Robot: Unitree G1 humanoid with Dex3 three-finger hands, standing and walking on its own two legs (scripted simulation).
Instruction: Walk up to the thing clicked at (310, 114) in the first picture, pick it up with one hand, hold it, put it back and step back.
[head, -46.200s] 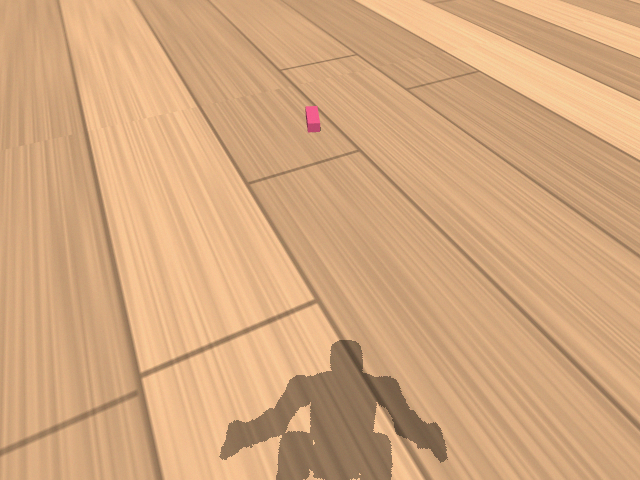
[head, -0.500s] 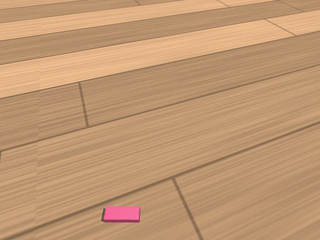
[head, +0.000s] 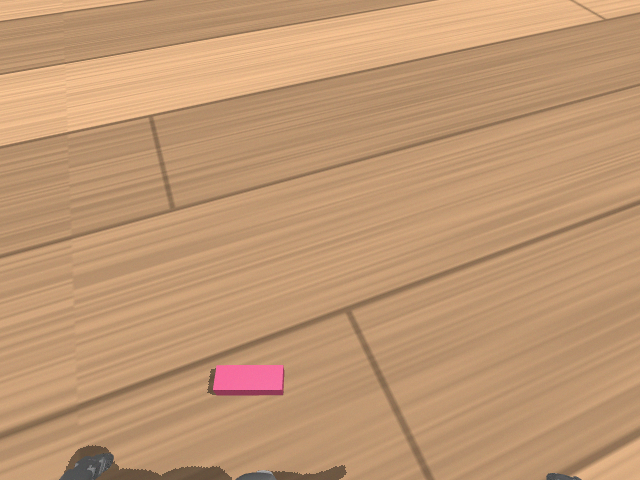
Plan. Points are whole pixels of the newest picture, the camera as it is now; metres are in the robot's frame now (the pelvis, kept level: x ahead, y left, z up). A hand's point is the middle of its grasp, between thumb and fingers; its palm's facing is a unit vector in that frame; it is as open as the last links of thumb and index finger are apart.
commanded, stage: step back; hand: left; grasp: from above
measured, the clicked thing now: (250, 380) +0.46 +0.20 -0.73
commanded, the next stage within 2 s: none
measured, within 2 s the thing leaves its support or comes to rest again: neither
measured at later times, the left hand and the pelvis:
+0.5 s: hand out of the picture -0.01 +0.25 -0.14, palm faces -0.07 -0.92 -0.39, open 7.4 cm; pelvis -0.11 -0.01 +0.00, yaw -3 degrees
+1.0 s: hand out of the picture -0.16 +0.29 -0.15, palm faces -0.03 -0.93 -0.37, open 7.4 cm; pelvis -0.26 +0.02 +0.01, yaw -2 degrees
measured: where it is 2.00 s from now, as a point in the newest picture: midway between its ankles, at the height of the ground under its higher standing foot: outside the picture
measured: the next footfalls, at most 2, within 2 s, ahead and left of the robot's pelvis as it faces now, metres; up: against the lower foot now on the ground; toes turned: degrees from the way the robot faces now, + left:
right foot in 0.36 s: -0.07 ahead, -0.12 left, +0.00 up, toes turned -1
left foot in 0.74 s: -0.16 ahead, +0.12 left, +0.00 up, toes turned -1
